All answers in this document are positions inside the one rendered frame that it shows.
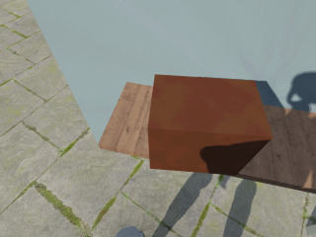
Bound carton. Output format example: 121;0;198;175
147;74;273;176

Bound robot left thigh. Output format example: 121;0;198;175
116;226;143;237

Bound table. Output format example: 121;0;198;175
98;82;316;237

